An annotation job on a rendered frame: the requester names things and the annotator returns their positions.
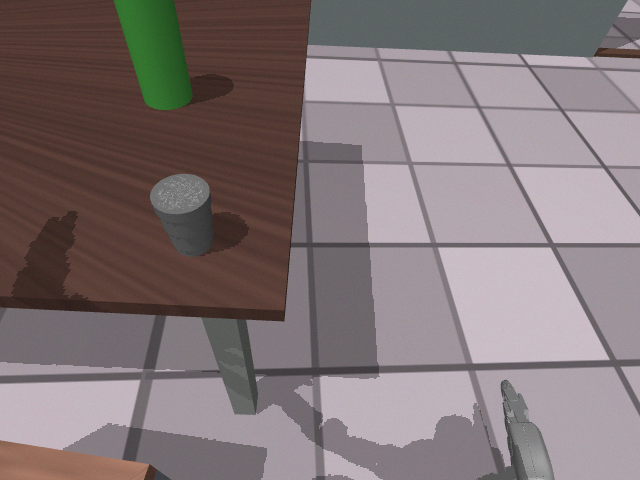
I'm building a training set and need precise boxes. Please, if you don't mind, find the right robot hand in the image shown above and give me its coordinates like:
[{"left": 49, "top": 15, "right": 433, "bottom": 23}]
[{"left": 476, "top": 380, "right": 555, "bottom": 480}]

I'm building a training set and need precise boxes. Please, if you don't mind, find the table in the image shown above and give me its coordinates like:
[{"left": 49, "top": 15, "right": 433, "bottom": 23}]
[{"left": 0, "top": 0, "right": 311, "bottom": 415}]

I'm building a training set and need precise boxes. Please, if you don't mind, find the chair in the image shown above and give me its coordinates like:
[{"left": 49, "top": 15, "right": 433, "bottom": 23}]
[{"left": 0, "top": 440, "right": 171, "bottom": 480}]

